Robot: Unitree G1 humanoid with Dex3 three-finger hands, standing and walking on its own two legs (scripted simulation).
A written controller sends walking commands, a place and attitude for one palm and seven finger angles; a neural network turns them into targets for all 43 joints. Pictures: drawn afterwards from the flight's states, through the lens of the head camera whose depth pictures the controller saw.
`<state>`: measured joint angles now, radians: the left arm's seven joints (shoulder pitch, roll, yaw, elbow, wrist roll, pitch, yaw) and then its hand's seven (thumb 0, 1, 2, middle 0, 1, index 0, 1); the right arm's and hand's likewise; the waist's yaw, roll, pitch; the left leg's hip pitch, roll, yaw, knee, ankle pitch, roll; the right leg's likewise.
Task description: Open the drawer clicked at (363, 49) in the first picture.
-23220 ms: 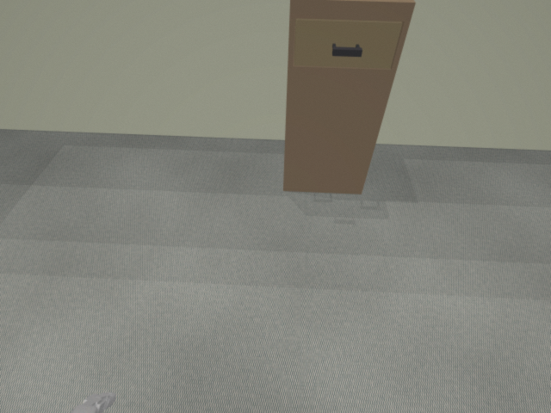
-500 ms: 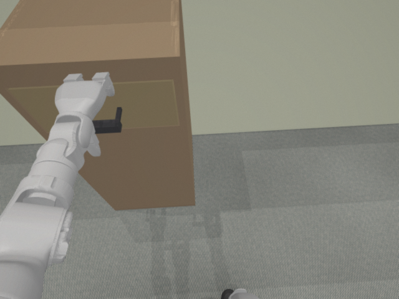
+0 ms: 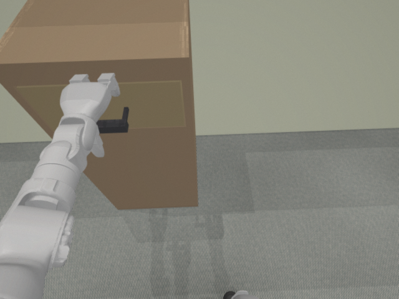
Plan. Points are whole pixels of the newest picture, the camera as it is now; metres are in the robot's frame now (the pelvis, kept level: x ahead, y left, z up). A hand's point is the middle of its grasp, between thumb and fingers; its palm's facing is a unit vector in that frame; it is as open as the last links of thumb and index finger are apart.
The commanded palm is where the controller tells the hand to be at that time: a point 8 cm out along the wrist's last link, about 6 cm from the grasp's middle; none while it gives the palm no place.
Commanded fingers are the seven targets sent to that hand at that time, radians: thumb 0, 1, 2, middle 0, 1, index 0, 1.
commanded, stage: re-aim the fingers above the handle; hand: left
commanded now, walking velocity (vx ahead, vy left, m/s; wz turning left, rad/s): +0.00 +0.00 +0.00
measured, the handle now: (107, 119) +0.52 +0.22 +0.00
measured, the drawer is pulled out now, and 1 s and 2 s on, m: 0.00 0.00 0.00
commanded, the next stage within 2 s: lower the fingers behind the handle in 0.62 s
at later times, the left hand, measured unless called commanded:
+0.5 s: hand (94, 121) +0.46 +0.22 +0.07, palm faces -0.02 +0.01 -1.00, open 13.8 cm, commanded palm +0.44 +0.21 +0.12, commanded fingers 0.00 -0.50 0.30 -0.30 -1.20 -0.30 -1.20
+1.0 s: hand (101, 122) +0.48 +0.21 +0.05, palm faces -0.08 +0.01 -1.00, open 13.8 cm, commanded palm +0.46 +0.22 +0.10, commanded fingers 0.00 -0.50 0.30 -0.30 -1.20 -0.30 -1.20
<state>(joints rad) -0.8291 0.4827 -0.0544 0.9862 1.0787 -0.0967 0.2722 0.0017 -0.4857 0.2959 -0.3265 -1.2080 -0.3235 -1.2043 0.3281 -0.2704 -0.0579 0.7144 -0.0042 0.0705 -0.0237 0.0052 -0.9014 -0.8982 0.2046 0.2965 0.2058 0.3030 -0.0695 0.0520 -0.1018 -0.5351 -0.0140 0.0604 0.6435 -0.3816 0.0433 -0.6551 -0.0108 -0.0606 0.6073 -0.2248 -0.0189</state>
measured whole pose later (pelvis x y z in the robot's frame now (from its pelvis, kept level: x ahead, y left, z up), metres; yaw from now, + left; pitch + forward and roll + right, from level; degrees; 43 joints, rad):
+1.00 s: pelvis -0.01 -0.01 +0.00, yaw -1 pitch +16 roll +0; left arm -0.85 0.51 -0.03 1.07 1.08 -0.05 0.24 0.00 -0.49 0.30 -0.33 -1.21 -0.31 -1.23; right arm 0.31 -0.27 -0.03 0.69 0.01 0.08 -0.04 0.01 -0.90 -0.90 0.21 0.30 0.21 0.30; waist -0.09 0.04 -0.09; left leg -0.55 0.00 0.08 0.65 -0.38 0.03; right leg -0.68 0.00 -0.05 0.62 -0.22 -0.03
